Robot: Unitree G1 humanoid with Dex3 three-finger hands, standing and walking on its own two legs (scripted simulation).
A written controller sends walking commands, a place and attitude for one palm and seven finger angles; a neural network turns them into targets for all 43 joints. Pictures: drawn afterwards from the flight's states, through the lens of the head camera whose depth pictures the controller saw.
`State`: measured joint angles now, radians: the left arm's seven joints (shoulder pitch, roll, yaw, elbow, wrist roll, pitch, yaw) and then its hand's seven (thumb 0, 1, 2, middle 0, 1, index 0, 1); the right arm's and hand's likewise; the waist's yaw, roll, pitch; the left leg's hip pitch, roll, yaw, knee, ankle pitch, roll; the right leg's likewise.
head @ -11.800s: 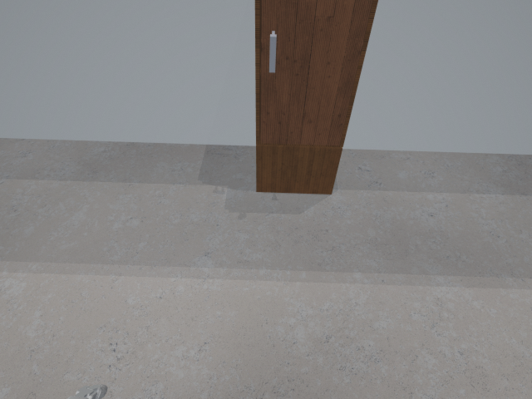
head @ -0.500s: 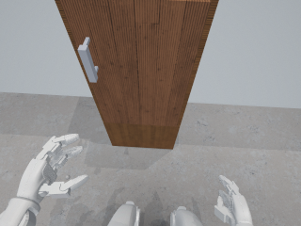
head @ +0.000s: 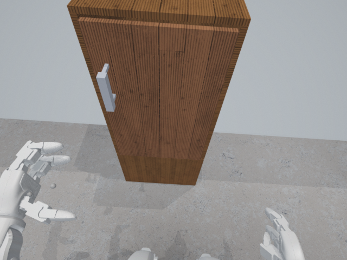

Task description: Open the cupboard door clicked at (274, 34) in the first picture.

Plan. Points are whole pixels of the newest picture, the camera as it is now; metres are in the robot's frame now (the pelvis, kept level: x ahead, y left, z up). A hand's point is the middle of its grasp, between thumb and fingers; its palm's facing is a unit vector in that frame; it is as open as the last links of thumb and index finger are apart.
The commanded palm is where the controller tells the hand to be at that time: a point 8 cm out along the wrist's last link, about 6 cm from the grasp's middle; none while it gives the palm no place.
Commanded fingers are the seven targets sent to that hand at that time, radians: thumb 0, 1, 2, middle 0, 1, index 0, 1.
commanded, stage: raise the hand with hooked fingers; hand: left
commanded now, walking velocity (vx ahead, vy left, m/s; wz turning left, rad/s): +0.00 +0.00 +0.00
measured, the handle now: (108, 88) +0.53 +0.22 +0.06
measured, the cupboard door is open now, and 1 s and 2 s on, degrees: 0 0 0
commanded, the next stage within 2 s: move the hooked fingers beside the handle in 0.84 s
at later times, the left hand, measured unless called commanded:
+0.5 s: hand (46, 165) +0.29 +0.28 +0.07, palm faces -0.01 -1.00 -0.04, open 14.0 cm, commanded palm +0.26 +0.33 +0.08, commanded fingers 0.00 -0.50 0.30 -0.30 -1.20 -0.30 -1.20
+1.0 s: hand (46, 164) +0.29 +0.28 +0.08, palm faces +0.03 -1.00 -0.04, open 14.0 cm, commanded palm +0.27 +0.33 +0.08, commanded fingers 0.00 -0.50 0.30 -0.30 -1.20 -0.30 -1.20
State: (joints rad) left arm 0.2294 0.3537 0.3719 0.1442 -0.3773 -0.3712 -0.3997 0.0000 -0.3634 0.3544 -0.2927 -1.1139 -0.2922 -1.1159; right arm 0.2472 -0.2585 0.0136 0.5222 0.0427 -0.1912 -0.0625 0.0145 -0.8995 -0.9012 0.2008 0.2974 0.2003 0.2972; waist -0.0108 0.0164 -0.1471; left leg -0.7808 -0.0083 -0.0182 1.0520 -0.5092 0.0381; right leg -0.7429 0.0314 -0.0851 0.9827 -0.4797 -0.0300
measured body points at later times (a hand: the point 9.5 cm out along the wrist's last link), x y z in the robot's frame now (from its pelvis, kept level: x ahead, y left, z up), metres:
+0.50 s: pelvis -0.01 +0.02 +0.01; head +0.04 +0.03 +0.46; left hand +0.28 +0.34 +0.08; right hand +0.13 -0.24 -0.06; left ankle +0.00 +0.09 -0.67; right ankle +0.00 -0.11 -0.67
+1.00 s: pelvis -0.01 +0.01 +0.01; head +0.05 +0.02 +0.46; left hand +0.28 +0.34 +0.08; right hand +0.15 -0.24 -0.06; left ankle +0.00 +0.09 -0.67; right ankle +0.00 -0.11 -0.67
